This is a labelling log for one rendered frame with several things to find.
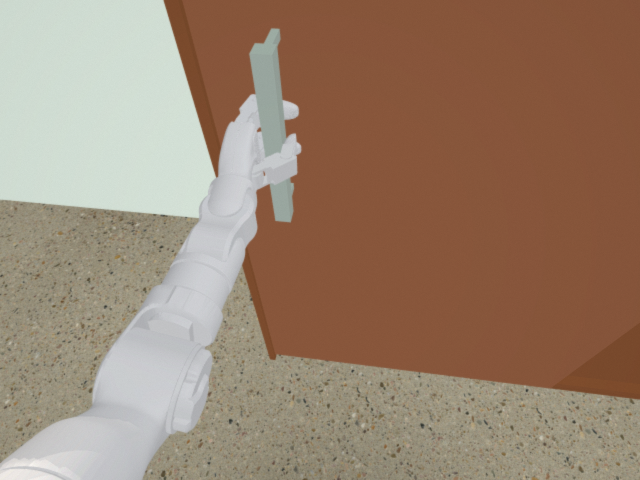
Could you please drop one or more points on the robot left forearm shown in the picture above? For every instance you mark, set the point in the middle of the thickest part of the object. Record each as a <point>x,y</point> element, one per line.
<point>189,301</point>

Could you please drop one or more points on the robot left upper arm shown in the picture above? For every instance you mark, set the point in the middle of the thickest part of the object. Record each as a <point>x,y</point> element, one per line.
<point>153,385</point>

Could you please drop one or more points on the handle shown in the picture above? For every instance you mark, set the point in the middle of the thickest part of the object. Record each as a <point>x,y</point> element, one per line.
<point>266,76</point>

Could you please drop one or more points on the left robot hand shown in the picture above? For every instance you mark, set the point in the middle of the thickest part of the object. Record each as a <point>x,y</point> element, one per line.
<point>242,148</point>

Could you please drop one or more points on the wardrobe door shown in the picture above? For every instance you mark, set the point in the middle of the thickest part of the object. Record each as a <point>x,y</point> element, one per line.
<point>467,196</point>
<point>620,361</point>

